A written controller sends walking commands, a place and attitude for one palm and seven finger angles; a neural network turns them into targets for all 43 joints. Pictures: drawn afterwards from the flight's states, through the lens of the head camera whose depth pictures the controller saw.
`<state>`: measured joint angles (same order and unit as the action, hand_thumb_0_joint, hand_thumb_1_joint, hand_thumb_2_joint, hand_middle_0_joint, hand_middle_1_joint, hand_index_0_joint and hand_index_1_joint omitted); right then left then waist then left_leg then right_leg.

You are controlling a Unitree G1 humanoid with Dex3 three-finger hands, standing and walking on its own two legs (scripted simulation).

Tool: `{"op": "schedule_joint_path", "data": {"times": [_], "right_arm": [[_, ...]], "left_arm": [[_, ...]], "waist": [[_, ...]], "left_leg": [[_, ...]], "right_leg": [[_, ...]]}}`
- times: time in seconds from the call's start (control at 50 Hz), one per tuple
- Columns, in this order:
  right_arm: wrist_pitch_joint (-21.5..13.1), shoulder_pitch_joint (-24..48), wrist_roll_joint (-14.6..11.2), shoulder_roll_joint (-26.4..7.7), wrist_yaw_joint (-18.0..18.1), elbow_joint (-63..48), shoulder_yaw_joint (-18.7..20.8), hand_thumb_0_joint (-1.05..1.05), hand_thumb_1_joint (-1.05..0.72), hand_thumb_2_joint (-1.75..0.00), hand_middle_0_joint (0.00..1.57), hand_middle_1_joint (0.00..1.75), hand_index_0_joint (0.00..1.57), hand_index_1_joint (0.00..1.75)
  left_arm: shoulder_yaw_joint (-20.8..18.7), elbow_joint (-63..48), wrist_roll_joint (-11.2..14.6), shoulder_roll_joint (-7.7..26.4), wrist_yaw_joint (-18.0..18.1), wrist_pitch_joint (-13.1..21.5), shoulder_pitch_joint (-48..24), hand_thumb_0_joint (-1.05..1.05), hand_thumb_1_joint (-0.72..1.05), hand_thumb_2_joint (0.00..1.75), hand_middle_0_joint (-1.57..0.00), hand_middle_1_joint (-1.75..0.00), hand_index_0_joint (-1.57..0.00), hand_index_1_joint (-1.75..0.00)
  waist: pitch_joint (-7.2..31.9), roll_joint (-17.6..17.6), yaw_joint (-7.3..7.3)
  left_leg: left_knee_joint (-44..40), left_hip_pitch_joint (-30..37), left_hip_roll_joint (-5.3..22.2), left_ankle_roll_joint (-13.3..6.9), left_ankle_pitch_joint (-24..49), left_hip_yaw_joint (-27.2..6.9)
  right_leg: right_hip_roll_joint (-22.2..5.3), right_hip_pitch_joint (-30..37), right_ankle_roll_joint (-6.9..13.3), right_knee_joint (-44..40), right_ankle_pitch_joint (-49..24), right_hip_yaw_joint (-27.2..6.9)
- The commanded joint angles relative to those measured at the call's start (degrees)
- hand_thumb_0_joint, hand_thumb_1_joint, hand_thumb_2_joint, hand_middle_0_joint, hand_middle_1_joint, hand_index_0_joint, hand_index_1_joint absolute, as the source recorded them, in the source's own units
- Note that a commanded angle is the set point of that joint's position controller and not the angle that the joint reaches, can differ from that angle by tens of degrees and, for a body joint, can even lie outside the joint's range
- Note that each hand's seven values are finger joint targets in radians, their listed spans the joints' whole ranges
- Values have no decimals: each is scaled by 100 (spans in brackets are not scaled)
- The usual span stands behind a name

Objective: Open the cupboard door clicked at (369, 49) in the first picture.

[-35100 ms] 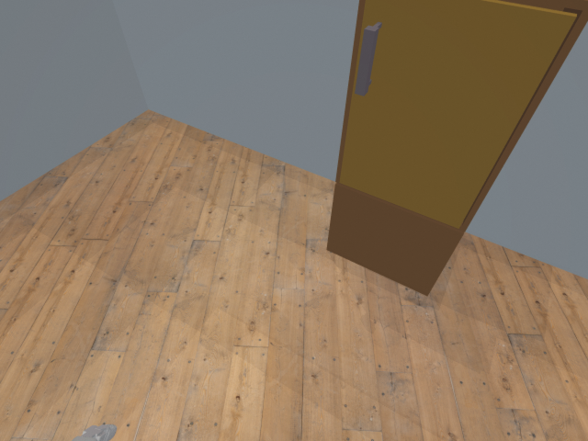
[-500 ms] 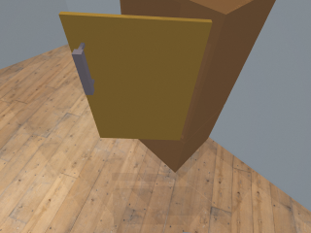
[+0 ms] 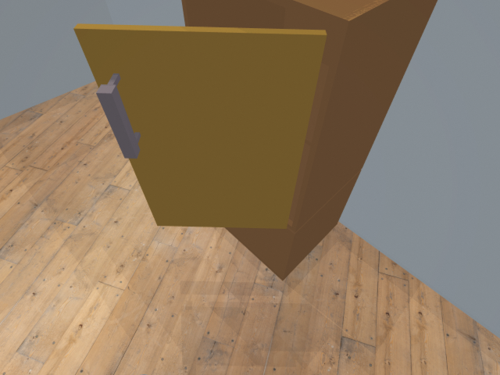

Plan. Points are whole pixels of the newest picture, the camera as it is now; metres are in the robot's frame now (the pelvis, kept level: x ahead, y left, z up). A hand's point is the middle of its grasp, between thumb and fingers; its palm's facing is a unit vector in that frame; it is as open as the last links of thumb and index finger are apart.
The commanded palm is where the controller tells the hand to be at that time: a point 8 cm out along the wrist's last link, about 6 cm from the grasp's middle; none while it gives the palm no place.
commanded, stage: come to a stop and stand still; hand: left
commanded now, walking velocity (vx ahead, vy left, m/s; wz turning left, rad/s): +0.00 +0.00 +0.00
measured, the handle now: (124, 117) +0.53 +0.27 +0.10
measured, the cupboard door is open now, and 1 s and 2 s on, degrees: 44 44 44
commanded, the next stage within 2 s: look again from close up in 0.42 s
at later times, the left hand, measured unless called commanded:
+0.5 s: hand out of the picture -0.04 +0.18 -0.16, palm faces +0.02 -0.97 -0.23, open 7.4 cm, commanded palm none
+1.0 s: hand out of the picture +0.02 +0.17 -0.15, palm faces +0.02 -0.97 -0.26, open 7.3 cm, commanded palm none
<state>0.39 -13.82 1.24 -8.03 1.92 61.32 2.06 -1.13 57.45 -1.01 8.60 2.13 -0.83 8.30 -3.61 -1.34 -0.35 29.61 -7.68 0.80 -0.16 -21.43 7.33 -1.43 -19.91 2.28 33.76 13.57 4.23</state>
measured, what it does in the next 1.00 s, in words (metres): stands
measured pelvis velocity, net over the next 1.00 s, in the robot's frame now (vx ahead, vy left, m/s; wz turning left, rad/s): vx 0.00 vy -0.01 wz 0.01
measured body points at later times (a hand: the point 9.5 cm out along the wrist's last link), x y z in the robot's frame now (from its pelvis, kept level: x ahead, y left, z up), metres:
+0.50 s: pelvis -0.02 +0.01 +0.00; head -0.02 -0.02 +0.45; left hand -0.04 +0.23 -0.14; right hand -0.03 -0.20 -0.17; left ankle -0.06 +0.11 -0.73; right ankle +0.05 -0.09 -0.73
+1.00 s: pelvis +0.00 -0.01 +0.01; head +0.02 -0.05 +0.46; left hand +0.02 +0.22 -0.13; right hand -0.03 -0.22 -0.17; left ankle -0.06 +0.11 -0.73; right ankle +0.05 -0.09 -0.73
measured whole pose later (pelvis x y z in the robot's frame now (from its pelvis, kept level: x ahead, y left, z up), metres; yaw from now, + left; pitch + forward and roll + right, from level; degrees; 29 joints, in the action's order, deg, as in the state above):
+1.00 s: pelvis +0.00 -0.01 +0.01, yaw +1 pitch -1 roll +2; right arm -1.5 -19.2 1.3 -9.7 1.5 64.6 -0.6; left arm 0.1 65.5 -0.5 8.4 1.6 1.6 12.7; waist -2.9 3.1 -0.8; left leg 22.3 -3.5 0.9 0.8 -17.5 6.6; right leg -0.8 -16.2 3.3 28.4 11.1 5.0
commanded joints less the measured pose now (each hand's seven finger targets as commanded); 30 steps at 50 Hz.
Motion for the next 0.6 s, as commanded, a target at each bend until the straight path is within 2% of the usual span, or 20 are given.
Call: {"op": "schedule_joint_path", "data": {"times": [0.0, 0.06, 0.1, 0.16, 0.26, 0.28, 0.3, 0.32, 0.34, 0.36, 0.38, 0.4, 0.42, 0.44, 0.46, 0.5, 0.56, 0.58], "right_arm": [[18, -768, -21, -358, 12, -156, 54, 0, -90, -90, 20, 30, 20, 30], [-33, -756, -4, -388, -10, -120, 6, 0, -90, -90, 20, 30, 20, 30], [-87, -649, -12, -485, -17, -134, -17, 0, -90, -90, 20, 30, 20, 30], [-124, -645, -19, -538, -22, -109, -43, 0, -90, -90, 20, 30, 20, 30], [-132, -790, -29, -521, -28, 66, -92, 0, -90, -90, 20, 30, 20, 30], [-130, -814, -30, -472, -25, 116, -108, 0, -90, -90, 20, 30, 20, 30], [-216, -142, -86, -810, -66, -344, -55, 0, -90, -90, 20, 30, 20, 30], [-143, -518, -68, -471, -66, -472, -91, 0, -90, -90, 20, 30, 20, 30], [-149, -789, -48, -421, -81, -415, -103, 0, -90, -90, 20, 30, 20, 30], [-161, -998, -25, -438, -88, -428, -104, 0, -90, -90, 20, 30, 20, 30], [-177, -1045, 4, -427, -92, -437, -113, 0, -90, -90, 20, 30, 20, 30], [-180, -1060, 0, -489, -84, -468, -110, 0, -90, -90, 20, 30, 20, 30], [-194, -1059, -11, -570, -79, -480, -103, 0, -90, -90, 20, 30, 20, 30], [-196, -1079, -16, -617, -70, -471, -108, 0, -90, -90, 20, 30, 20, 30], [-208, -1105, -19, -607, -69, -453, -117, 0, -90, -90, 20, 30, 20, 30], [-228, -1124, -14, -589, -61, -370, -156, 0, -90, -90, 20, 30, 20, 30], [-258, -1165, -24, -570, -49, -265, -185, 0, -90, -90, 20, 30, 20, 30], [-254, -1198, -17, -508, -42, -211, -206, 0, -90, -90, 20, 30, 20, 30]], "left_arm": [[-173, -250, -19, 825, 51, 49, 316, 0, 90, 90, -20, -30, -20, -30], [-122, -252, 3, 750, 19, 46, 282, 0, 90, 90, -20, -30, -20, -30], [-88, -195, 6, 705, 8, 59, 367, 0, 90, 90, -20, -30, -20, -30], [-57, -55, 16, 705, -4, 108, 560, 0, 90, 90, -20, -30, -20, -30], [-13, 149, 24, 690, -12, 147, 730, 0, 90, 90, -20, -30, -20, -30], [1, 193, 26, 647, -10, 144, 768, 0, 90, 90, -20, -30, -20, -30], [48, 478, 31, 670, 210, 222, 1541, 0, 90, 90, -20, -30, -20, -30], [23, 292, 44, 969, 149, 248, 1238, 0, 90, 90, -20, -30, -20, -30], [33, 215, 27, 940, 84, 261, 1048, 0, 90, 90, -20, -30, -20, -30], [36, 175, 12, 853, 43, 242, 972, 0, 90, 90, -20, -30, -20, -30], [47, 189, 5, 808, 14, 226, 871, 0, 90, 90, -20, -30, -20, -30], [60, 201, 6, 705, -3, 223, 875, 0, 90, 90, -20, -30, -20, -30], [72, 249, 9, 648, -15, 236, 919, 0, 90, 90, -20, -30, -20, -30], [82, 283, 17, 598, -21, 239, 938, 0, 90, 90, -20, -30, -20, -30], [85, 325, 23, 563, -26, 242, 984, 0, 90, 90, -20, -30, -20, -30], [80, 382, 37, 561, -37, 258, 990, 0, 90, 90, -20, -30, -20, -30], [79, 467, 52, 529, -26, 296, 1025, 0, 90, 90, -20, -30, -20, -30], [79, 492, 56, 530, -28, 291, 996, 0, 90, 90, -20, -30, -20, -30]], "waist": [[363, -338, -40], [128, 71, -24], [28, 249, 52], [129, 186, 83], [-115, 93, 74], [-142, 188, 81], [-74, 860, 277], [425, 965, 19], [425, 857, -66], [324, 695, -111], [107, 682, -102], [-111, 347, -73], [-157, 22, -53], [-283, -97, -48], [-320, -97, -43], [-359, 158, -36], [-255, -6, -38], [-282, 89, -42]], "left_leg": [[-378, -236, 403, -43, 551, -390], [-801, -319, 538, -136, 531, -579], [-1080, -566, 667, -186, 550, -705], [-1176, -568, 653, -168, 512, -679], [-1337, -614, 607, -164, 225, -664], [-1422, -607, 631, -172, 206, -680], [-424, -663, 757, -43, 1071, -319], [-500, -744, 345, 10, -3, -466], [-647, -592, 373, -46, -11, -579], [-746, -594, 441, -126, 1, -647], [-944, -702, 517, -194, -4, -730], [-1080, -956, 574, -249, -179, -842], [-1151, -1022, 576, -280, -170, -890], [-1197, -1059, 569, -288, -225, -883], [-1218, -1014, 541, -291, -177, -861], [-1329, -965, 545, -284, -81, -855], [-1290, -770, 517, -267, 203, -788], [-1344, -735, 532, -254, 242, -781]], "right_leg": [[-983, 394, 288, -1045, -890, -1212], [-692, 270, 142, -1145, -270, -990], [-524, 540, 33, -1101, -324, -808], [-530, 784, 23, -1161, -457, -803], [-513, 756, 3, -1397, -114, -797], [-491, 774, 0, -1417, -119, -766], [-786, 835, -20, -713, -2150, -725], [-903, 909, 172, -961, -771, -1093], [-820, 513, 273, -1034, 473, -1146], [-645, 282, 232, -1045, 814, -1001], [-519, 188, 188, -968, 699, -819], [-430, 267, 131, -955, 670, -746], [-399, 359, 119, -958, 593, -774], [-413, 344, 119, -1018, 646, -798], [-418, 327, 118, -1047, 619, -842], [-417, 387, 124, -1023, 447, -841], [-476, 516, 138, -1064, 175, -880], [-468, 522, 146, -1070, 137, -851]]}}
